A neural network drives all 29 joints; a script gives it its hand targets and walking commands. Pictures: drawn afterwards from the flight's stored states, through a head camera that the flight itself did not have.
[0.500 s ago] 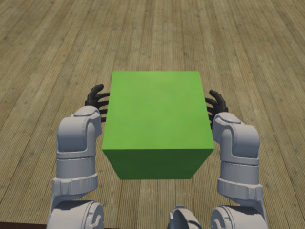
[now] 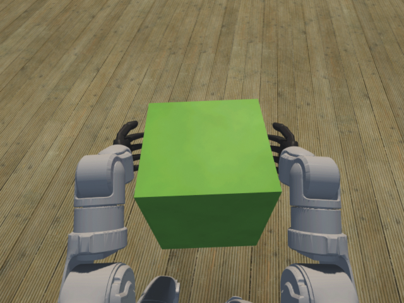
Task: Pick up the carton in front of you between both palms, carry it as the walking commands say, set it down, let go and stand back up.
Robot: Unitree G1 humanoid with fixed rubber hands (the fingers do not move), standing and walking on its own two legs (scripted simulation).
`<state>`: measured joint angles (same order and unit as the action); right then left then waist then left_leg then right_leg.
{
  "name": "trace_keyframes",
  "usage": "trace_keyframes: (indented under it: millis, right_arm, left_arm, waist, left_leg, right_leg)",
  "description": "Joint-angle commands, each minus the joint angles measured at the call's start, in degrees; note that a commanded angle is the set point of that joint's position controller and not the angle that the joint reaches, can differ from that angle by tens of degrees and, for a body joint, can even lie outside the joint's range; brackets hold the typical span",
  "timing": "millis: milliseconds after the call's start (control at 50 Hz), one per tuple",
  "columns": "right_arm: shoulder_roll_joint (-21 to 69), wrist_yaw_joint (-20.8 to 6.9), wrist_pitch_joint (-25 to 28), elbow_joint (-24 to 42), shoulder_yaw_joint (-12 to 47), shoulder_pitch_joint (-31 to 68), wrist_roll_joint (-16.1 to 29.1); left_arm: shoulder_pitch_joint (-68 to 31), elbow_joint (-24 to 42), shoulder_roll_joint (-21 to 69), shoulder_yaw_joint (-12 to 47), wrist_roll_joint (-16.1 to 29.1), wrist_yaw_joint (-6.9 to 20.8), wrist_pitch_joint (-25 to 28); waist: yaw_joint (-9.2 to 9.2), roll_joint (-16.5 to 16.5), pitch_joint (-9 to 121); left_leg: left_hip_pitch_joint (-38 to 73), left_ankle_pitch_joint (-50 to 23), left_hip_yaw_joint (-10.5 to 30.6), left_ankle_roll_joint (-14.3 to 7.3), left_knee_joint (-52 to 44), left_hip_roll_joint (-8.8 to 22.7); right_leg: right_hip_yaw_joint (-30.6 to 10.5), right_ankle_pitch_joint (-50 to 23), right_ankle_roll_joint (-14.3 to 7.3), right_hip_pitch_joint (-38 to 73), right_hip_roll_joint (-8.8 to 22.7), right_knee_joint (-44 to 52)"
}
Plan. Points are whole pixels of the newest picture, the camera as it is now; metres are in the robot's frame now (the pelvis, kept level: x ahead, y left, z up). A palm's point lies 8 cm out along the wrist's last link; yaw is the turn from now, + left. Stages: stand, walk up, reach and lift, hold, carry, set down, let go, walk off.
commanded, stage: carry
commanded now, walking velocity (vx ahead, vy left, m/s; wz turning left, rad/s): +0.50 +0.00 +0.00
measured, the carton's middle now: (206, 179) +0.36 +0.02 +0.01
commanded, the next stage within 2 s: none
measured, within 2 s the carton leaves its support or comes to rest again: neither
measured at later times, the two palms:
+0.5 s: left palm (175, 33) +0.69 +0.11 +0.13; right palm (302, 45) +0.65 -0.19 +0.13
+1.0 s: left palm out of the picture +0.91 +0.06 +0.11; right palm (301, 2) +0.92 -0.24 +0.10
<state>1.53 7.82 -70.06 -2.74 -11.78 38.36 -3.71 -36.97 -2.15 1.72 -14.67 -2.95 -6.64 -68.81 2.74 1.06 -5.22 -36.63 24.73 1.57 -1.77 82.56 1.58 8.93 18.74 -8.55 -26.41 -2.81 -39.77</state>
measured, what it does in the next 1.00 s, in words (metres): walks ahead: left foot, then right foot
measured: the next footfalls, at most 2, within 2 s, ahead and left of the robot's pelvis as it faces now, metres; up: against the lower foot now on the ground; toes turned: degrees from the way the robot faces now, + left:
left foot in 0.28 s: +0.38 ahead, +0.05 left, +0.00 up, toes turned +4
right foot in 0.76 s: +0.67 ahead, -0.17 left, +0.00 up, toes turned -13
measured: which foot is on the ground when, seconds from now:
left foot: up 0.00-0.26, down 0.28-0.78, up 0.80-1.00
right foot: down 0.00-0.28, up 0.30-0.74, down 0.76-1.00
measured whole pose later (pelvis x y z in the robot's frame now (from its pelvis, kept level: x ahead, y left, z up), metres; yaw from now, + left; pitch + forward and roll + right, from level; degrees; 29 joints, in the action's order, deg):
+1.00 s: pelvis +0.65 -0.09 +0.04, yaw +0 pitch +4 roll +1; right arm 7.4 4.7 -67.4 16.9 -5.3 6.9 -7.2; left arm -7.6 16.0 7.5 -6.0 -6.0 -4.7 -66.8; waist 1.2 0.5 6.0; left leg -32.5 14.1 -5.4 0.7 51.8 5.8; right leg 12.4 11.2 -3.3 -10.8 2.0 -17.6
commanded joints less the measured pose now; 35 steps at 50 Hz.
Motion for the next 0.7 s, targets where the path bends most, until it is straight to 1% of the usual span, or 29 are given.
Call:
trace_keyframes:
  millis: [0,40,80,100,140,160,180,200,220,240,260,280,300,320,340,360,380,400,440,480,520,580,640,660,680]
  right_arm:
    - [63.07,-9.63,4.4,8.21,37.3,34.51,20.71]
    - [62.92,-9.98,6.18,7.46,38.92,29.78,19.13]
    - [62.91,-10.61,8.18,7.53,40.98,26.94,18.34]
    - [62.82,-10.96,9.11,7.62,41.86,25.92,18.12]
    - [62.04,-11.56,10.74,7.9,43.25,24.07,17.58]
    - [61.28,-11.79,11.34,8.01,43.62,22.84,17.33]
    - [60.44,-12.0,11.75,8.28,44.02,21.77,17.28]
    - [59.63,-12.28,12.0,8.85,44.32,21.26,17.51]
    - [58.95,-12.63,12.19,9.26,44.7,20.9,17.91]
    - [58.1,-13.09,12.28,9.41,44.93,20.32,18.4]
    - [57.26,-13.65,12.23,9.46,45.11,20.18,19.16]
    - [54.89,-13.86,12.06,7.44,44.05,20.07,18.97]
    - [56.11,-14.14,11.58,5.84,45.02,18.28,20.43]
    - [57.31,-14.57,11.39,7.32,45.63,20.11,22.17]
    - [58.9,-15.02,10.92,9.07,46.41,23.23,24.01]
    - [59.99,-15.31,10.36,10.43,47.06,25.47,25.49]
    - [60.57,-15.51,9.71,11.27,47.2,26.29,26.36]
    - [60.87,-15.7,8.98,11.59,46.98,25.85,26.69]
    - [60.53,-16.24,7.35,11.37,46.04,22.66,26.41]
    - [60.18,-17.05,5.81,10.89,44.61,18.95,25.25]
    - [59.87,-17.89,4.51,10.71,43.2,15.13,23.89]
    - [59.36,-18.5,3.17,11.71,41.92,9.76,21.81]
    - [58.12,-18.26,2.53,14.38,41.58,5.44,19.49]
    - [57.65,-18.03,2.36,15.39,41.86,3.38,18.8]
    - [57.08,-17.81,2.24,16.67,42.18,1.87,18.12]
  left_arm:
    - [-38.94,8.79,65.02,41.79,27.45,14.02,1.98]
    - [-34.55,8.78,64.92,43.67,26.53,14.36,3.61]
    - [-31.89,8.91,64.84,45.84,26.06,15.01,5.48]
    - [-30.77,8.78,64.65,46.93,25.94,15.37,6.36]
    - [-28.32,8.16,63.87,48.64,25.66,15.99,7.93]
    - [-27.2,7.75,63.43,49.23,25.58,16.14,8.59]
    - [-26.29,7.29,62.92,49.71,25.44,16.15,9.22]
    - [-25.07,6.91,62.18,49.85,25.08,16.03,9.81]
    - [-24.41,6.75,61.4,50.0,24.5,15.84,10.25]
    - [-24.58,6.62,60.27,49.98,23.82,15.63,10.55]
    - [-25.11,7.1,59.06,49.82,23.04,15.4,10.63]
    - [-23.92,6.12,58.67,49.42,22.64,15.06,9.9]
    - [-21.89,5.53,56.97,47.9,21.63,14.53,9.38]
    - [-22.74,6.3,56.69,46.77,21.14,14.0,9.06]
    - [-22.91,6.71,56.67,45.6,20.41,13.48,8.79]
    - [-22.41,6.75,56.69,44.47,19.51,13.04,8.37]
    - [-20.92,6.4,56.68,43.72,18.59,12.72,7.88]
    - [-18.79,5.91,56.56,43.15,17.68,12.53,7.33]
    - [-14.82,4.87,56.97,42.68,16.15,12.39,6.22]
    - [-11.94,4.96,57.81,42.86,15.24,12.5,5.23]
    - [-10.77,6.8,58.9,44.02,15.21,12.81,4.26]
    - [-9.92,11.02,59.96,46.3,16.3,13.51,2.79]
    - [-8.95,15.17,59.86,48.29,17.87,14.54,1.56]
    - [-7.69,16.22,59.53,48.77,18.42,14.87,1.15]
    - [-6.33,17.09,59.16,48.95,18.69,15.19,0.86]
  waist:
    - [0.69,-6.89,36.51]
    - [1.4,-6.03,37.43]
    - [2.04,-5.45,35.92]
    - [2.33,-5.42,34.33]
    - [2.75,-5.89,31.59]
    - [1.99,-6.59,30.78]
    - [1.09,-6.91,30.53]
    - [-0.32,-8.28,31.54]
    - [-3.03,-8.4,33.38]
    - [-6.34,-6.73,35.37]
    - [-7.17,0.75,36.29]
    - [-6.57,12.6,41.68]
    - [-7.13,10.13,43.85]
    - [-5.86,6.64,38.68]
    - [-4.75,1.1,34.85]
    - [-4.0,-0.53,32.17]
    - [-3.65,-0.88,31.04]
    - [-3.63,-0.57,30.61]
    - [-3.8,1.77,29.31]
    - [-3.78,4.26,27.61]
    - [-3.82,6.66,25.32]
    - [-4.01,9.05,21.57]
    - [-4.25,9.63,18.04]
    - [-4.14,9.9,17.72]
    - [-3.82,9.91,18.7]
  left_leg:
    - [-13.18,-2.84,-1.76,-0.14,-5.54,2.27]
    - [-15.11,-5.01,-3.68,-0.3,-11.17,1.56]
    - [-13.67,-9.66,-5.97,-0.58,-19.85,0.16]
    - [-12.04,-12.25,-7.25,-0.78,-25.49,-0.69]
    - [-7.37,-17.71,-10.3,-1.35,-37.66,-3.34]
    - [-3.73,-19.87,-12.13,-1.42,-43.8,-4.56]
    - [3.17,-22.82,-14.05,-1.83,-49.43,-6.0]
    - [11.3,-25.8,-15.19,-2.39,-52.31,-7.19]
    - [21.12,-29.42,-15.19,-2.99,-56.57,-6.88]
    - [33.57,-32.55,-12.96,-3.69,-59.93,-4.55]
    - [47.69,-43.87,0.07,-5.98,-57.2,6.34]
    - [63.04,-51.02,24.74,-17.17,-54.32,21.8]
    - [63.99,-34.85,31.3,-20.31,-58.94,21.73]
    - [58.51,-28.8,27.43,-17.57,-61.6,19.34]
    - [52.98,-30.05,22.01,-14.67,-63.49,17.86]
    - [48.3,-33.17,17.66,-12.62,-65.14,16.6]
    - [44.74,-32.98,14.4,-10.78,-66.62,15.47]
    - [43.39,-33.64,11.95,-9.59,-67.77,14.73]
    - [43.62,-36.78,7.8,-8.75,-68.88,13.91]
    - [44.85,-40.69,3.85,-7.31,-68.7,12.12]
    - [44.71,-42.13,0.41,-5.95,-69.07,10.74]
    - [43.45,-42.44,-3.27,-5.2,-70.03,9.84]
    - [43.27,-44.12,-5.39,-4.71,-69.64,10.18]
    - [43.38,-45.66,-6.0,-4.14,-68.3,10.46]
    - [42.9,-49.73,-7.1,-3.32,-65.35,10.56]
  right_leg:
    - [-24.07,-36.81,-4.75,37.2,17.05,9.23]
    - [-21.32,-47.15,-3.73,40.21,15.78,7.92]
    - [-17.87,-52.06,-2.03,40.17,13.71,8.38]
    - [-16.14,-53.23,-1.29,39.53,12.47,8.71]
    - [-12.87,-57.87,0.05,39.08,10.29,8.24]
    - [-11.33,-60.61,0.92,38.79,10.11,8.89]
    - [-9.34,-65.43,2.06,36.78,9.96,8.56]
    - [-8.26,-69.28,2.81,34.47,10.51,6.3]
    - [-6.28,-69.02,4.18,31.26,10.94,1.18]
    - [-4.65,-60.81,5.95,24.68,10.54,-6.72]
    - [-4.86,-28.06,7.29,10.55,7.46,-17.49]
    - [-7.37,12.59,9.86,-8.04,-1.95,-35.28]
    - [-11.3,12.29,8.48,-14.22,-0.36,-42.31]
    - [-12.18,9.06,7.43,-16.4,2.13,-39.84]
    - [-11.14,5.36,7.13,-15.58,4.07,-34.77]
    - [-10.06,3.37,7.65,-13.33,5.12,-29.84]
    - [-9.61,1.81,8.1,-10.27,5.84,-25.52]
    - [-8.47,1.23,8.59,-8.4,5.97,-21.07]
    - [-6.03,0.7,9.6,-7.76,5.66,-12.82]
    - [-3.67,-2.81,10.41,-8.67,5.0,-6.39]
    - [-1.87,-6.97,10.75,-9.06,5.11,-0.66]
    - [0.61,-12.39,10.44,-7.89,5.19,5.71]
    - [2.53,-15.56,9.58,-6.32,4.7,10.8]
    - [2.65,-16.13,9.08,-4.35,4.69,12.59]
    - [3.72,-16.55,8.44,-0.06,3.91,14.05]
